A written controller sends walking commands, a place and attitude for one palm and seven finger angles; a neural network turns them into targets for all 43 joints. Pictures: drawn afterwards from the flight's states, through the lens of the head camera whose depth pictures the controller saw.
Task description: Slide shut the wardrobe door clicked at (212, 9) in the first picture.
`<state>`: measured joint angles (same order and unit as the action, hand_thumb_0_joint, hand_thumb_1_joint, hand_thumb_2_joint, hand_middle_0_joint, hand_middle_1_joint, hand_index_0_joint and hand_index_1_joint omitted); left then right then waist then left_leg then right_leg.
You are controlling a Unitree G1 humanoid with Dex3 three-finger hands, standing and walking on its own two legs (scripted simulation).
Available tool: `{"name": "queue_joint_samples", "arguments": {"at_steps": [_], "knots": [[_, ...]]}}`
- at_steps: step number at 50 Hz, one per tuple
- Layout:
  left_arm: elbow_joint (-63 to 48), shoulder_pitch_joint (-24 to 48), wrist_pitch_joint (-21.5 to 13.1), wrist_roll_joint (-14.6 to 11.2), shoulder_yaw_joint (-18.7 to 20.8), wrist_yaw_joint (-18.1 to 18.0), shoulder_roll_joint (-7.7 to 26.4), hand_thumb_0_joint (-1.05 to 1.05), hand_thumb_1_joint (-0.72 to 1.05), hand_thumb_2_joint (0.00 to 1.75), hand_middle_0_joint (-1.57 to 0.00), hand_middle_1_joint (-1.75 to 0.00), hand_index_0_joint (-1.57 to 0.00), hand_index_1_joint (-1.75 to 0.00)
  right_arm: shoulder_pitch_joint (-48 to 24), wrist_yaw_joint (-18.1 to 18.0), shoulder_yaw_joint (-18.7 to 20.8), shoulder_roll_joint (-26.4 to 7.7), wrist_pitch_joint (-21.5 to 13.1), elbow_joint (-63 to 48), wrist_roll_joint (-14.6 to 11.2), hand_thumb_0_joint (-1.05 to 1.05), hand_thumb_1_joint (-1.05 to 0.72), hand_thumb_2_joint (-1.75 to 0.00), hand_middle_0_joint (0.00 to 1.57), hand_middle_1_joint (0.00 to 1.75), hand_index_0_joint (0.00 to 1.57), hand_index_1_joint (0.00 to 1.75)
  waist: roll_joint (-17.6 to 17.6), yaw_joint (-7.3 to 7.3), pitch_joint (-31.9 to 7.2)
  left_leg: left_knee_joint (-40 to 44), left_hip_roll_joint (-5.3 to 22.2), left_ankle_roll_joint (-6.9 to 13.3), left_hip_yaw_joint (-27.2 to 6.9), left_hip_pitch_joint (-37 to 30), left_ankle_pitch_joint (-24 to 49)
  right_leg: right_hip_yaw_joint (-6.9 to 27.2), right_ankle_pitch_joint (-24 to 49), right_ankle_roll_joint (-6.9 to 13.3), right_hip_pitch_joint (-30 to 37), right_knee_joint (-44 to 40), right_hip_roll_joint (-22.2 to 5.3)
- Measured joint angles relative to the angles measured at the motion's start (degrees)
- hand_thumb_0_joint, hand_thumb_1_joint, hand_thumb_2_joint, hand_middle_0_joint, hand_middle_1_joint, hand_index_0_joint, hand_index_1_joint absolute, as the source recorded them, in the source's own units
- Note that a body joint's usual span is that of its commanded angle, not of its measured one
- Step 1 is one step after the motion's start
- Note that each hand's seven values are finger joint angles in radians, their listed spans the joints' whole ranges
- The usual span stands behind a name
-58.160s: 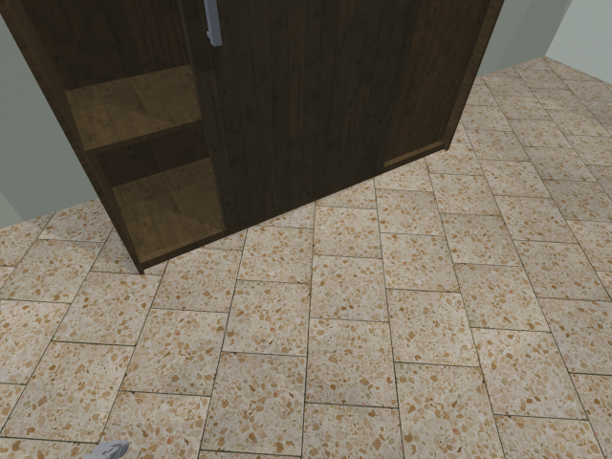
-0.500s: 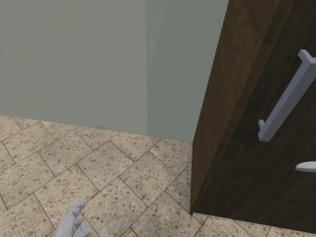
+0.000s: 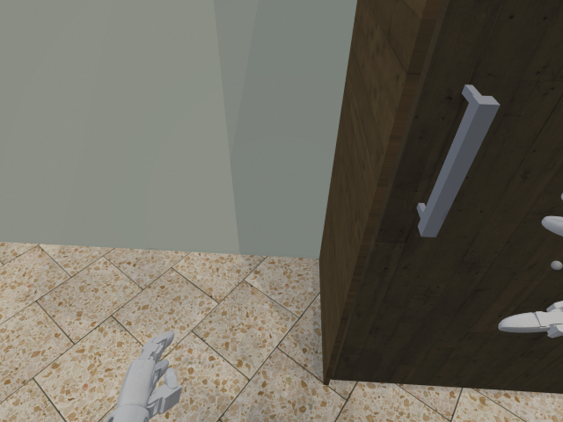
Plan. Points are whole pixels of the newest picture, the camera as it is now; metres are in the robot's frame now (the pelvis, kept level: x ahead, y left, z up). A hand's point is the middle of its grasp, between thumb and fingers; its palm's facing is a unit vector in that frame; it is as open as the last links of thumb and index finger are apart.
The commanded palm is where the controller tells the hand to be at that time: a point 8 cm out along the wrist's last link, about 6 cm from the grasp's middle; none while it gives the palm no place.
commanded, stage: draw the hand back to the body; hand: right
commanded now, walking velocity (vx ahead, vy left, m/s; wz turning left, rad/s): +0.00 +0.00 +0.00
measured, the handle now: (446, 167) +0.41 -0.26 +0.19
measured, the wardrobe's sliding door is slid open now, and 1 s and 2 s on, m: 0.00 0.00 0.00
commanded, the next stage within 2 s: step back with the hand held close in 1.52 s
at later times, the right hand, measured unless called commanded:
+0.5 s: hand (538, 286) +0.21 -0.28 +0.18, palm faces +0.27 +0.95 -0.15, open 14.5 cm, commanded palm +0.16 -0.32 +0.19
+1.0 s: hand (514, 279) +0.22 -0.26 +0.18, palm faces +0.40 +0.86 -0.33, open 10.2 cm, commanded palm +0.17 -0.30 +0.19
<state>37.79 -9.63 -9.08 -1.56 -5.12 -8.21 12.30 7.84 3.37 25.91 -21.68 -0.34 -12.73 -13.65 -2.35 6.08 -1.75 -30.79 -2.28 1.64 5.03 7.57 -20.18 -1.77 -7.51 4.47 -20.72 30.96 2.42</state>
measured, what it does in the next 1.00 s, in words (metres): stands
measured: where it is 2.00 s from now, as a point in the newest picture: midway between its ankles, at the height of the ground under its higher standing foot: outside the picture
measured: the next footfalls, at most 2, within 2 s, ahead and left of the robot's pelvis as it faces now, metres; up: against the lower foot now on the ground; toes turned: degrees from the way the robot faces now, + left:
none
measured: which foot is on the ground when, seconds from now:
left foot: down 0.00-1.00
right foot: down 0.00-1.00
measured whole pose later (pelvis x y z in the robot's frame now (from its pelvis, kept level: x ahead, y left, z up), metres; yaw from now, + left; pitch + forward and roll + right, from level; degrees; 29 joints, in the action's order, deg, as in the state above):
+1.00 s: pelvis +0.01 -0.01 +0.01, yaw +4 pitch -7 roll +2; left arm 38.2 -12.6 -8.7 0.0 -2.7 -4.2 13.3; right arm 23.3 -6.3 18.9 -20.8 -5.6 -20.7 -5.0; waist -3.1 3.3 1.7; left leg -23.0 -2.4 0.9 0.6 0.1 -16.2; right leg -2.9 -4.9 4.5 -11.8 22.9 3.1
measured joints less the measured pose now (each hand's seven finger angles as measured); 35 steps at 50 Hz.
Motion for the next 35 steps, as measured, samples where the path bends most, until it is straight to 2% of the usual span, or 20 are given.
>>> {"name": "queue_joint_samples", "arguments": {"at_steps": [4, 9, 12, 16, 23, 24, 26, 28, 31, 35], "knots": [[1.2, -0.6, -1.2, -1.8, -1.0, -1.9, 0.8, 0.02, 0.9, 0.89, -0.21, -0.3, -0.2, -0.3, -3.2, 7.5, -0.7, -1.3, 8.6, 2.6, -4.7, -0.01, 0.56, -0.2, 0.25, 1.15, 0.25, 1.15, -0.5, 0.21, 0.1, 1.5, -0.2, 0.0, 0.5, -1.9, 0.6, 0.6, 0.6, 0.4, 1.3, -0.6, 0.0], [-0.2, -0.5, -2.9, -2.9, -1.9, -1.6, 1.6, 0.02, 0.9, 0.89, -0.21, -0.3, -0.2, -0.3, -3.8, 14.9, -1.0, -5.4, 17.6, 3.9, -8.0, -0.01, 0.56, -0.2, 0.25, 1.15, 0.25, 1.15, -0.9, -1.02, -0.2, 2.4, -0.5, 0.0, 0.1, -3.1, 1.1, 0.3, 0.6, 0.4, 2.5, -1.0, -0.3], [-1.9, -0.2, -3.7, -3.1, -1.6, -0.4, 1.9, 0.02, 0.9, 0.89, -0.21, -0.3, -0.2, -0.3, -2.6, 15.0, 0.4, -6.4, 19.0, 2.2, -9.1, -0.01, 0.56, -0.2, 0.25, 1.15, 0.25, 1.15, -1.0, -1.72, -0.4, 2.1, -0.6, 0.0, -0.4, -2.8, 1.1, -0.1, 0.4, 0.3, 2.4, -0.7, -0.6], [-3.1, -0.1, -4.2, -3.2, -1.1, 0.9, 2.3, 0.02, 0.9, 0.89, -0.21, -0.3, -0.2, -0.3, -0.8, 13.7, 2.1, -4.8, 18.5, -0.7, -10.3, -0.01, 0.56, -0.2, 0.25, 1.15, 0.25, 1.15, -1.1, -1.78, -1.2, 1.5, -0.6, -0.1, -0.7, -2.3, 0.9, -0.4, 0.1, 0.3, 2.1, -0.3, -0.6], [-3.2, -0.5, -3.3, -3.2, -0.7, 1.0, 2.7, 0.02, 0.9, 0.89, -0.2, -0.3, -0.2, -0.3, 1.9, 12.3, 0.6, -2.6, 20.7, -3.2, -8.3, -0.01, 0.52, -0.21, 0.25, 1.13, 0.25, 1.13, -0.9, -0.88, -1.6, 0.7, -0.4, -0.3, -0.3, -2.3, 0.4, -0.1, -0.1, 0.5, 2.0, 0.3, -0.3], [-3.0, -0.3, -3.4, -2.5, -0.5, 1.3, 2.6, 0.02, 0.9, 0.89, -0.2, -0.3, -0.2, -0.3, 2.4, 10.2, -0.5, -2.6, 19.3, -4.0, -5.9, -0.01, 0.51, -0.22, 0.25, 1.12, 0.25, 1.12, -0.9, -0.81, -1.3, 0.9, -0.5, -0.3, -0.2, -2.5, 0.5, 0.1, -0.2, 0.3, 2.0, 0.5, -0.4], [-2.4, 0.4, -3.7, -1.0, -0.3, 2.1, 2.3, 0.02, 0.9, 0.89, -0.2, -0.3, -0.2, -0.3, 4.3, 3.7, -2.3, -2.4, 14.0, -5.3, -1.1, -0.01, 0.47, -0.24, 0.25, 1.09, 0.25, 1.1, -1.1, -1.01, -0.3, 1.4, -0.6, -0.1, -0.4, -2.7, 1.0, 0.4, -0.9, -0.3, 2.0, 0.5, -0.3], [-2.2, 0.6, -3.5, -0.1, 0.0, 2.8, 1.9, 0.02, 0.9, 0.89, -0.2, -0.3, -0.2, -0.3, 6.7, -1.9, -3.2, -1.5, 9.2, -6.7, 2.4, -0.01, 0.42, -0.26, 0.25, 1.06, 0.25, 1.07, -0.9, -1.15, 0.7, 2.0, -0.4, -0.2, -0.9, -2.6, 1.6, 0.3, -1.4, -0.5, 2.4, -0.4, 0.0], [-1.8, -0.4, -2.8, 0.8, 0.3, 3.4, 1.3, 0.01, 0.9, 0.89, -0.2, -0.3, -0.2, -0.3, 9.3, -6.7, -4.3, -0.4, 3.9, -8.3, 5.3, -0.01, 0.33, -0.31, 0.24, 1.01, 0.24, 1.02, -0.8, -0.99, 1.5, 3.1, -0.3, -0.3, -1.5, -3.0, 2.3, 0.1, 0.0, -0.3, 3.4, -2.4, 0.3], [-0.2, -1.7, -1.1, 1.2, 0.6, 3.6, 0.8, 0.01, 0.9, 0.89, -0.21, -0.3, -0.2, -0.3, 10.0, -9.4, -5.4, 0.5, -0.4, -7.3, 7.1, -0.01, 0.2, -0.37, 0.24, 0.94, 0.24, 0.94, -0.8, -0.93, 2.5, 4.4, 0.0, -0.5, -2.0, -4.4, 2.9, -0.1, 0.7, -0.1, 5.1, -4.2, 0.6]]}}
